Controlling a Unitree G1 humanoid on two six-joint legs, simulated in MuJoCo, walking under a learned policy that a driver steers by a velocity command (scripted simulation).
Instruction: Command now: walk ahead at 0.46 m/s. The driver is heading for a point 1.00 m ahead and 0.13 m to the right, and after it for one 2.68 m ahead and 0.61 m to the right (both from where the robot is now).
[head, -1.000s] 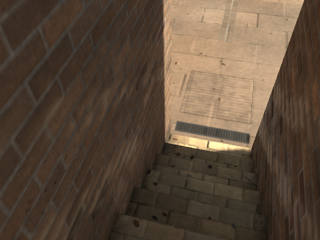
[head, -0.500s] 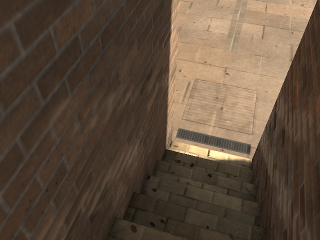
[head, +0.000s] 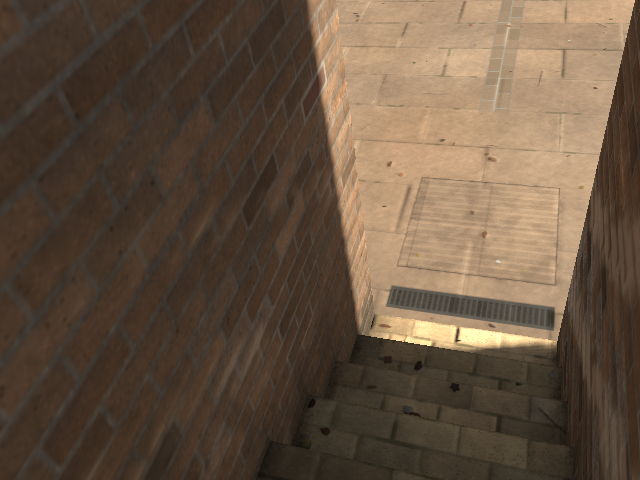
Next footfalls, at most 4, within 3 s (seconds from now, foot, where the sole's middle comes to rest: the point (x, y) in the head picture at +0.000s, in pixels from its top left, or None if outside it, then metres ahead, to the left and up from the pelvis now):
0.52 left None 0.40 0.11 -0.96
0.94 right None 0.63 -0.09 -1.15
1.36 left None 0.68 0.11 -1.15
1.84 right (439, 454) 0.90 -0.14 -1.34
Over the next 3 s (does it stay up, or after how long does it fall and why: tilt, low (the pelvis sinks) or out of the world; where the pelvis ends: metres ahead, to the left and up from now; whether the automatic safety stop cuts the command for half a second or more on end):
stays up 1.09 -0.14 -0.77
